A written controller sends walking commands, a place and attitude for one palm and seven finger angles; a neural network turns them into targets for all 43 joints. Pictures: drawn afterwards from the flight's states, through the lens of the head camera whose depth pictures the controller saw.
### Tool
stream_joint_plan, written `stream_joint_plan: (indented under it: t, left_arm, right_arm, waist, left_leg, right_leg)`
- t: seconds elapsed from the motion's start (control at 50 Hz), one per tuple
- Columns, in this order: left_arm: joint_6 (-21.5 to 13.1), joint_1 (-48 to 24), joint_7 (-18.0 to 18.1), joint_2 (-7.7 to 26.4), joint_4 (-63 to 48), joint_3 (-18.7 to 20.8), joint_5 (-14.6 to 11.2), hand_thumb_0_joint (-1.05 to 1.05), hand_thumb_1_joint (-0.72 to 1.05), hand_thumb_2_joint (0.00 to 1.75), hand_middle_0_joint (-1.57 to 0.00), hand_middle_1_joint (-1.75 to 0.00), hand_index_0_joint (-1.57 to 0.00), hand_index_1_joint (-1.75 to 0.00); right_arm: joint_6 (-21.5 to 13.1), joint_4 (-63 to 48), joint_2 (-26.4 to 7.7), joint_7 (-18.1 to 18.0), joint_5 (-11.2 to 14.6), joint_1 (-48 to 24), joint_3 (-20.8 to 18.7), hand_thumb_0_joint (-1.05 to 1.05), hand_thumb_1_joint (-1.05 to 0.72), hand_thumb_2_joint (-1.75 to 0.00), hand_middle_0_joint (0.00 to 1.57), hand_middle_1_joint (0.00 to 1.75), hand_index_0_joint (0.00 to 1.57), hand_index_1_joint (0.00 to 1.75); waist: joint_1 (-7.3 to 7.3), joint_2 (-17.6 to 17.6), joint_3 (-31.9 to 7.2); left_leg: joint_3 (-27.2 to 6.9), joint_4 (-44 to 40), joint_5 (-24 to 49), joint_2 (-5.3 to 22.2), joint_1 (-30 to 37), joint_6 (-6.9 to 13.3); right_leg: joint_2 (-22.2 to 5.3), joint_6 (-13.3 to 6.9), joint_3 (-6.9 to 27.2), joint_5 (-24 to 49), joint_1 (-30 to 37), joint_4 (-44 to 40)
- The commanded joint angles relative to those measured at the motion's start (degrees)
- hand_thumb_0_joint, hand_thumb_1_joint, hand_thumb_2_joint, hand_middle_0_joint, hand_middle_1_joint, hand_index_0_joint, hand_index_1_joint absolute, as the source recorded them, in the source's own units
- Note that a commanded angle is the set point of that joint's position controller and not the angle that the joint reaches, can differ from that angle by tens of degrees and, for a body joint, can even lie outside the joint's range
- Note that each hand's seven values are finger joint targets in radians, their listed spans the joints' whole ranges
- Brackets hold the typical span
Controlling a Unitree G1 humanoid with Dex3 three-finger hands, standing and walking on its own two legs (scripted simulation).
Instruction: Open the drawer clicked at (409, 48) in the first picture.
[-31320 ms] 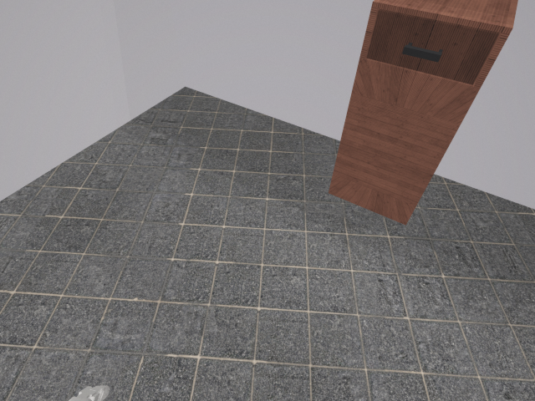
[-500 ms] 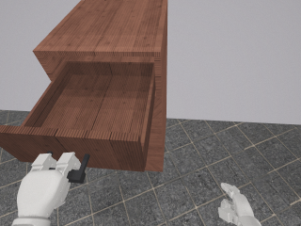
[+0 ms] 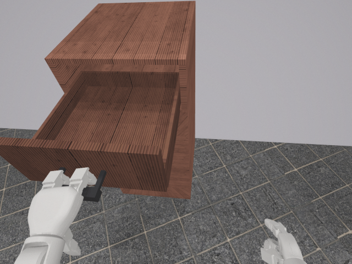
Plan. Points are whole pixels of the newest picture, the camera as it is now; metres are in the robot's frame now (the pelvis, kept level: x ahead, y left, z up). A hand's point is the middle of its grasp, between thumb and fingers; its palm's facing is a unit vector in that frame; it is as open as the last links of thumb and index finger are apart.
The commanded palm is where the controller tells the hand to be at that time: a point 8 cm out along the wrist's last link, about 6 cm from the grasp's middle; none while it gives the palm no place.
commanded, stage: lift the hand off the handle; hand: left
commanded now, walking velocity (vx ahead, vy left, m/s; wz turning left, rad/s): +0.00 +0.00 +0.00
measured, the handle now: (77, 183) +0.25 +0.26 +0.07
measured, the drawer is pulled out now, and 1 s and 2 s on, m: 0.30 0.30 0.30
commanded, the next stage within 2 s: draw the hand back to the body in 1.46 s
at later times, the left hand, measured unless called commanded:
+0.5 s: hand (58, 199) +0.20 +0.27 +0.09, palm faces +0.08 -0.06 -0.99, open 13.8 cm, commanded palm +0.18 +0.26 +0.14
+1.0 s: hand (47, 179) +0.21 +0.26 +0.15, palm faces +0.12 -0.07 -0.99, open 13.5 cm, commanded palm +0.18 +0.26 +0.21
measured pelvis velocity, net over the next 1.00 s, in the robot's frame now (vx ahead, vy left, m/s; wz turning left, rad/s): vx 0.00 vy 0.02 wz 0.02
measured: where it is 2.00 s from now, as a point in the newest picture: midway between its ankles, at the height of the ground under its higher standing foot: outside the picture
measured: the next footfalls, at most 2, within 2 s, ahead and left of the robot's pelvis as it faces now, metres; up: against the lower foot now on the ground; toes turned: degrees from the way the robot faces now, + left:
none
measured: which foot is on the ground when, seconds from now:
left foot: down 0.00-1.00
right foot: down 0.00-1.00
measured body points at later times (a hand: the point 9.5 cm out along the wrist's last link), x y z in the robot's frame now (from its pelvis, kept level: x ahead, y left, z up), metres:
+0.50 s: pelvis +0.00 +0.00 +0.01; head +0.01 -0.03 +0.46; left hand +0.19 +0.26 +0.14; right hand +0.23 -0.20 -0.09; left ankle -0.01 +0.11 -0.72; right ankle +0.00 -0.07 -0.72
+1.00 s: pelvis +0.00 +0.02 +0.02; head +0.00 -0.02 +0.47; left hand +0.20 +0.26 +0.20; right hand +0.24 -0.15 -0.07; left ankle -0.01 +0.11 -0.72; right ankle +0.00 -0.07 -0.72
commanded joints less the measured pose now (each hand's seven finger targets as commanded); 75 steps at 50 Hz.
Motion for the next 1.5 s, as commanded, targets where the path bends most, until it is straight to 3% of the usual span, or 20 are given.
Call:
stream_joint_plan:
  t: [0.0, 0.14, 0.22, 0.4, 0.56, 0.66, 0.72, 0.76, 0.84, 0.88, 1.0, 1.04, 1.06, 1.08, 1.18, 1.26, 1.28, 1.36, 1.4, 1.48]
  left_arm:
    - [0.5, -4.9, 1.2, 10.0, -6.9, 6.0, 0.4, 0.00, -0.50, 0.30, -0.30, -1.20, -0.30, -1.20]
    - [0.6, -13.9, 0.0, 10.7, -4.0, 4.7, 0.2, 0.00, -0.50, 0.30, -0.30, -1.20, -0.30, -1.20]
    - [0.2, -11.7, -0.4, 12.7, -9.6, 6.6, -0.5, 0.00, -0.50, 0.30, -0.30, -1.20, -0.30, -1.20]
    - [1.1, -5.4, -2.6, 14.3, -14.3, 10.2, -3.5, 0.00, -0.50, 0.30, -0.30, -1.20, -0.30, -1.20]
    - [3.0, -12.5, -7.8, 14.0, -20.2, 6.8, -5.1, 0.00, -0.50, 0.30, -0.30, -1.20, -0.30, -1.20]
    - [3.8, -12.6, -8.6, 15.5, -23.7, 7.8, -4.3, 0.00, -0.50, 0.30, -0.30, -1.20, -0.30, -1.20]
    - [4.0, -15.3, -9.1, 13.1, -26.6, 5.0, -3.9, 0.00, -0.50, 0.30, -0.30, -1.20, -0.30, -1.20]
    - [5.1, -14.0, -9.4, 15.7, -27.3, 7.9, -4.5, 0.00, -0.50, 0.30, -0.30, -1.20, -0.30, -1.20]
    - [6.6, -17.7, -11.0, 16.0, -27.3, 7.3, -4.4, 0.00, -0.50, 0.30, -0.30, -1.20, -0.30, -1.20]
    - [7.4, -16.2, -12.0, 16.0, -28.2, 7.6, -5.5, 0.00, -0.50, 0.30, -0.30, -1.20, -0.30, -1.20]
    - [8.6, -20.5, -15.0, 18.3, -26.0, 9.0, -7.1, 0.00, -0.50, 0.30, -0.30, -1.20, -0.30, -1.20]
    - [9.6, -19.8, -16.5, 18.6, -25.4, 8.9, -7.1, 0.00, -0.50, 0.30, -0.30, -1.20, -0.30, -1.20]
    - [10.6, -20.4, -17.4, 18.2, -26.2, 9.0, -8.1, 0.00, -0.50, 0.30, -0.30, -1.20, -0.30, -1.20]
    - [10.7, -22.9, -18.5, 16.6, -26.9, 6.3, -7.9, 0.00, -0.50, 0.30, -0.30, -1.20, -0.30, -1.20]
    - [11.4, -23.4, -21.6, 19.5, -29.3, 8.3, -9.1, 0.00, -0.50, 0.30, -0.30, -1.20, -0.30, -1.20]
    - [11.2, -21.9, -21.3, 24.5, -31.9, 14.5, -11.0, 0.00, -0.50, 0.30, -0.30, -1.20, -0.30, -1.20]
    - [10.7, -23.8, -21.6, 23.4, -31.6, 13.0, -10.4, 0.00, -0.50, 0.30, -0.30, -1.20, -0.30, -1.20]
    - [10.9, -23.1, -22.1, 26.6, -27.6, 18.0, -12.7, 0.00, -0.50, 0.30, -0.30, -1.20, -0.30, -1.20]
    - [11.0, -21.8, -23.6, 22.5, -24.4, 13.9, -13.2, 0.00, -0.50, 0.30, -0.30, -1.20, -0.30, -1.20]
    - [10.4, -24.2, -26.0, 23.6, -25.6, 13.4, -14.5, 0.00, -0.50, 0.30, -0.30, -1.20, -0.30, -1.20]
  right_arm:
    - [-2.7, -9.4, -5.0, -0.7, 0.3, -8.5, -1.4, 0.00, -0.90, -0.90, 0.20, 0.30, 0.20, 0.30]
    - [-2.8, -8.1, -4.9, -1.5, 0.5, -8.6, -1.1, 0.00, -0.90, -0.90, 0.20, 0.30, 0.20, 0.30]
    - [-3.1, -8.9, -4.4, -1.8, 0.2, -9.0, -0.9, 0.00, -0.90, -0.90, 0.20, 0.30, 0.20, 0.30]
    - [-2.7, -9.4, -4.7, -1.6, 0.7, -10.4, -0.5, 0.00, -0.90, -0.90, 0.20, 0.30, 0.20, 0.30]
    - [-2.3, -10.1, -5.4, -1.5, 1.1, -10.7, 0.0, 0.00, -0.90, -0.90, 0.20, 0.30, 0.20, 0.30]
    - [-2.0, -10.4, -5.4, -1.1, 1.3, -11.2, 0.5, 0.00, -0.90, -0.90, 0.20, 0.30, 0.20, 0.30]
    - [-2.0, -10.6, -5.0, -0.6, 1.1, -10.6, 0.8, 0.00, -0.90, -0.90, 0.20, 0.30, 0.20, 0.30]
    - [-1.9, -10.9, -5.3, -0.6, 1.7, -12.1, 0.9, 0.00, -0.90, -0.90, 0.20, 0.30, 0.20, 0.30]
    - [-1.1, -10.2, -5.1, -0.2, 1.8, -11.9, 1.1, 0.00, -0.90, -0.90, 0.20, 0.30, 0.20, 0.30]
    - [-1.4, -10.8, -4.8, 0.0, 2.1, -12.1, 1.8, 0.00, -0.90, -0.90, 0.20, 0.30, 0.20, 0.30]
    - [-0.8, -9.5, -5.1, -0.1, 2.6, -13.3, 1.8, 0.00, -0.90, -0.90, 0.20, 0.30, 0.20, 0.30]
    - [-0.3, -9.8, -5.4, 0.2, 2.8, -13.7, 2.0, 0.00, -0.90, -0.90, 0.20, 0.30, 0.20, 0.30]
    - [-0.5, -10.6, -5.4, 0.5, 3.5, -16.4, 2.3, 0.00, -0.90, -0.90, 0.20, 0.30, 0.20, 0.30]
    - [-0.4, -10.4, -4.9, 0.7, 3.1, -14.4, 2.6, 0.00, -0.90, -0.90, 0.20, 0.30, 0.20, 0.30]
    - [-0.2, -11.3, -5.3, 1.1, 3.5, -15.3, 2.9, 0.00, -0.90, -0.90, 0.20, 0.30, 0.20, 0.30]
    - [-0.3, -12.1, -6.2, 0.9, 4.0, -17.3, 2.9, 0.00, -0.90, -0.90, 0.20, 0.30, 0.20, 0.30]
    - [-0.3, -11.8, -5.4, 1.2, 3.4, -15.7, 3.4, 0.00, -0.90, -0.90, 0.20, 0.30, 0.20, 0.30]
    - [-0.5, -11.0, -6.1, 1.5, 4.3, -17.0, 2.7, 0.00, -0.90, -0.90, 0.20, 0.30, 0.20, 0.30]
    - [-0.3, -10.4, -5.7, 1.7, 4.1, -14.9, 2.5, 0.00, -0.90, -0.90, 0.20, 0.30, 0.20, 0.30]
    - [-1.0, -11.3, -6.3, 1.5, 4.2, -15.2, 2.8, 0.00, -0.90, -0.90, 0.20, 0.30, 0.20, 0.30]
  waist:
    - [0.19, -4.2, -7.8]
    - [-0.92, -4.7, -6.5]
    - [0.97, -2.0, -11.6]
    - [1.54, -1.7, -7.4]
    - [0.20, -0.7, -7.2]
    - [1.08, 0.9, -7.3]
    - [0.99, 1.6, -7.5]
    - [1.44, 1.7, -7.4]
    - [1.08, 0.4, -6.9]
    - [1.59, 0.7, -8.4]
    - [0.83, -0.3, -4.0]
    - [1.23, -0.7, -4.6]
    - [1.25, 2.0, -4.7]
    - [1.03, 1.0, -6.0]
    - [1.42, 0.0, -7.3]
    - [2.04, 1.6, -7.5]
    - [2.14, 0.4, -7.2]
    - [1.88, 1.3, -3.6]
    - [1.12, -0.3, -1.5]
    - [0.72, -1.4, -5.2]
  left_leg:
    - [-1.8, -4.6, 9.1, -1.9, 2.4, 0.9]
    - [-2.1, -5.1, 7.2, -2.0, 2.4, 1.1]
    - [-2.0, -5.8, 10.7, -2.1, 5.4, 1.2]
    - [-1.9, -8.0, 14.5, -1.6, 7.3, 0.8]
    - [-2.1, -10.5, 15.9, -0.7, 12.1, 1.1]
    - [-2.7, -12.2, 18.8, 0.2, 13.8, 0.5]
    - [-3.0, -13.4, 20.1, 0.3, 14.9, 0.4]
    - [-3.4, -14.0, 21.6, 0.7, 15.5, 0.1]
    - [-3.2, -15.4, 22.2, 0.6, 16.0, 0.1]
    - [-3.3, -15.8, 23.8, 0.6, 16.8, 0.1]
    - [-3.4, -18.0, 21.5, 0.8, 16.7, 0.0]
    - [-3.2, -18.4, 22.2, 0.6, 16.7, 0.1]
    - [-3.6, -18.5, 21.9, 1.0, 16.9, -0.1]
    - [-3.3, -18.8, 22.1, 0.6, 17.1, 0.0]
    - [-3.1, -19.1, 22.6, 0.7, 17.0, 0.3]
    - [-3.2, -18.7, 22.5, 1.2, 16.5, 0.1]
    - [-3.0, -18.8, 22.7, 0.5, 16.3, 0.2]
    - [-3.0, -18.4, 20.1, 0.7, 15.1, 0.0]
    - [-2.3, -18.6, 19.7, 0.1, 14.7, 0.2]
    - [-2.2, -17.7, 17.5, -0.4, 14.5, 0.5]
  right_leg:
    - [-2.2, 2.2, 5.9, 10.6, 5.1, -8.7]
    - [-2.3, 2.4, 5.6, 7.5, 4.2, -9.8]
    - [-2.6, 2.3, 5.7, 11.4, 8.6, -9.6]
    - [-2.5, 2.5, 5.0, 16.4, 10.6, -11.4]
    - [-2.4, 2.8, 3.4, 13.8, 11.3, -14.2]
    - [-2.1, 2.3, 2.4, 14.4, 13.0, -14.9]
    - [-2.2, 2.2, 1.2, 13.8, 13.0, -15.0]
    - [-1.9, 2.0, 1.6, 15.4, 15.0, -15.5]
    - [-2.0, 2.3, 1.2, 15.9, 15.8, -16.3]
    - [-2.3, 2.3, 1.1, 17.0, 17.9, -16.2]
    - [-1.8, 2.4, 1.0, 15.0, 17.7, -18.4]
    - [-2.0, 2.5, 0.9, 16.0, 18.8, -18.4]
    - [-1.7, 2.3, 1.3, 16.0, 19.4, -18.4]
    - [-2.3, 2.4, 0.7, 15.3, 19.8, -18.2]
    - [-2.4, 2.7, 0.9, 16.7, 22.2, -18.3]
    - [-2.0, 2.8, 1.8, 18.2, 23.3, -18.6]
    - [-2.7, 2.7, 1.1, 17.2, 22.9, -18.5]
    - [-2.1, 2.7, 2.0, 15.4, 20.9, -19.4]
    - [-2.4, 3.0, 1.3, 15.1, 19.5, -19.6]
    - [-2.8, 3.5, 1.8, 13.6, 20.9, -19.2]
